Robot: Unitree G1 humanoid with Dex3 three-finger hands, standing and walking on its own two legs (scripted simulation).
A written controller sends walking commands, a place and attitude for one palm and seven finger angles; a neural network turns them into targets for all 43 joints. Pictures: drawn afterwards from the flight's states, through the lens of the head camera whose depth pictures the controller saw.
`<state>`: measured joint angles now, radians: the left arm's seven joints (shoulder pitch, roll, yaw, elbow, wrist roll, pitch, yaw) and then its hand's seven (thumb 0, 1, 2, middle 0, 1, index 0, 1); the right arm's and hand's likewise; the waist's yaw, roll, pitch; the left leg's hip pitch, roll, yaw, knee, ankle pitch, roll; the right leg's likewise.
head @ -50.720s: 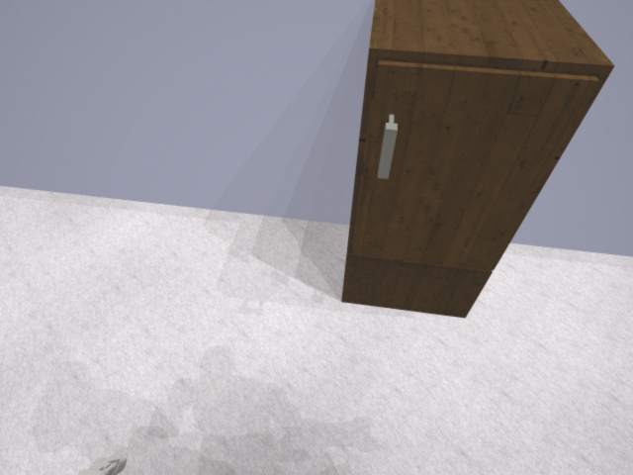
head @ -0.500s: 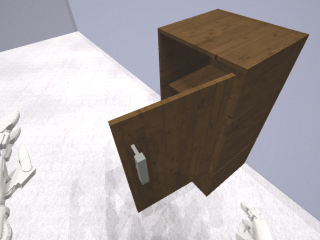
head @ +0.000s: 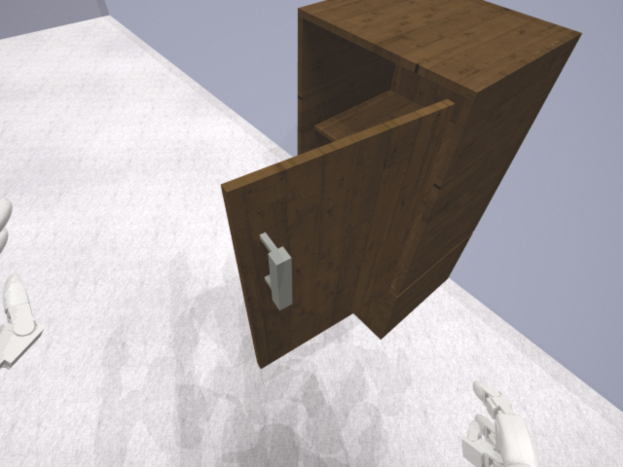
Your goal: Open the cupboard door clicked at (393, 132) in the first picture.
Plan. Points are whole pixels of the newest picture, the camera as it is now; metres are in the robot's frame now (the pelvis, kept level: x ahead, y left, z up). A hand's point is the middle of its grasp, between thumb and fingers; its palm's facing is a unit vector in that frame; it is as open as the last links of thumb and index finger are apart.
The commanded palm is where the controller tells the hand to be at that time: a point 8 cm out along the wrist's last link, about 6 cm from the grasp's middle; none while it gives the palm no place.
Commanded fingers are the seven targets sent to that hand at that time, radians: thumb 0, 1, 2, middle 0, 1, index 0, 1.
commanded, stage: step back with the hand held close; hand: left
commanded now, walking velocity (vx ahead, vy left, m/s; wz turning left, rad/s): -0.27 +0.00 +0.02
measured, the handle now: (274, 271) +0.40 +0.09 -0.02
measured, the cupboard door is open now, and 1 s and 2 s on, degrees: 82 82 82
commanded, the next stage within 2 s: stop stepping back and stand still in 0.80 s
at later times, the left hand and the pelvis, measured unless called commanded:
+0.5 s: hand out of the picture +0.12 +0.28 +0.17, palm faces +0.50 -0.70 -0.51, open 7.4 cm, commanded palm +0.03 +0.31 +0.18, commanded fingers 0.00 0.90 0.90 -0.20 -0.30 -0.20 -0.30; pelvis -0.07 +0.00 -0.02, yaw +7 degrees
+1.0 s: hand out of the picture +0.03 +0.22 +0.16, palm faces +0.25 -0.81 -0.52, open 7.4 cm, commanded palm -0.03 +0.26 +0.18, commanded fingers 0.00 0.90 0.90 -0.20 -0.30 -0.20 -0.30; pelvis -0.19 -0.03 +0.01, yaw -4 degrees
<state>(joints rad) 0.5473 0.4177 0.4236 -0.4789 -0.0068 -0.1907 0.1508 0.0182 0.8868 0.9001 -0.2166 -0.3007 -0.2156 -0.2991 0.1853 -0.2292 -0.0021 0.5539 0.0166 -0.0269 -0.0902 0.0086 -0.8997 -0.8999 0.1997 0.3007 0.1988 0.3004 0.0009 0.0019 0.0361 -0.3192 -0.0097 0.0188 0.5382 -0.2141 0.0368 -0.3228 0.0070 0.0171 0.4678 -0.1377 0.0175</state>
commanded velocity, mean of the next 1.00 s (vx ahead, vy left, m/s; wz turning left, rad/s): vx -0.29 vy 0.00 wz -0.04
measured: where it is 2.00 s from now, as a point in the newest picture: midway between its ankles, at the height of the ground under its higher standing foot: outside the picture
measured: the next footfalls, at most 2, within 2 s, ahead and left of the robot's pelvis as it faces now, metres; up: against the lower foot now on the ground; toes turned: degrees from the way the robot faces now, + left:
right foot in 0.60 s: -0.13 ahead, -0.12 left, +0.00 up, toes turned +7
left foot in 0.76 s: -0.03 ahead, +0.07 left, +0.00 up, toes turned +3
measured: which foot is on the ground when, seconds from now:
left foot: down 0.00-0.62, up 0.64-0.74, down 0.76-1.00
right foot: down 0.00-0.40, up 0.42-0.58, down 0.60-0.80, up 0.82-1.00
